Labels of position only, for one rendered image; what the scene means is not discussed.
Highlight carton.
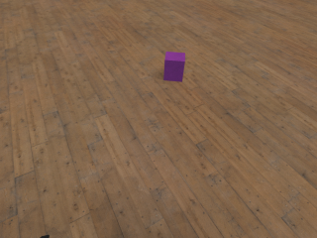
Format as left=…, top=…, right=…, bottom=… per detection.
left=163, top=52, right=185, bottom=82

